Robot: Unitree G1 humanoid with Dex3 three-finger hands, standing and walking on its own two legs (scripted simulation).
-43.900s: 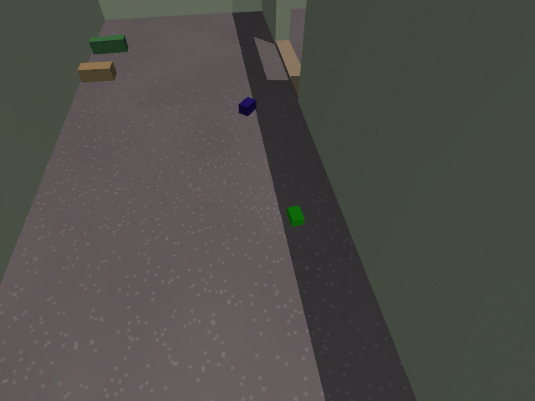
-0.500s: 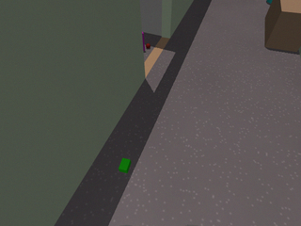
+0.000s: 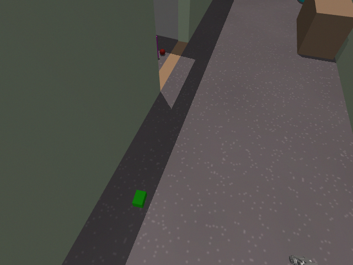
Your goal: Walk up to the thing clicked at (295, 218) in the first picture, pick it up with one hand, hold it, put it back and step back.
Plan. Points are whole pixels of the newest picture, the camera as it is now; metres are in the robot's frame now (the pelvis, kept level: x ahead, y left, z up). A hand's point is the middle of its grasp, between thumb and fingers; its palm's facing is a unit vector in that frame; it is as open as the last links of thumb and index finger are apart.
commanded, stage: walk up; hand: left
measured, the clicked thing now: (139, 198) +0.56 +0.23 -0.75
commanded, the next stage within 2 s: stand in 0.34 s
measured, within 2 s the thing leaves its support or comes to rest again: neither
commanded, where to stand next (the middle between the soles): +0.16 +0.01 m, yaw -3 degrees
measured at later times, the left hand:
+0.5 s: hand out of the picture +0.09 +0.25 -0.15, palm faces -0.04 -0.94 -0.34, open 7.4 cm
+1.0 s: hand out of the picture +0.07 +0.24 -0.15, palm faces -0.01 -0.94 -0.34, open 7.4 cm
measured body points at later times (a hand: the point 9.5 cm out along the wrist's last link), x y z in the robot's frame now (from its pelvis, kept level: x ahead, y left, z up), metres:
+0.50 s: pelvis +0.00 +0.00 +0.01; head +0.01 -0.01 +0.46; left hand +0.09 +0.29 -0.12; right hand +0.08 -0.31 -0.12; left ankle -0.01 +0.12 -0.74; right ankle +0.03 -0.14 -0.74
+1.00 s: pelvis +0.01 -0.01 +0.01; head +0.02 -0.02 +0.46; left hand +0.07 +0.29 -0.12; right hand +0.08 -0.32 -0.13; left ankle -0.01 +0.12 -0.74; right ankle +0.03 -0.14 -0.74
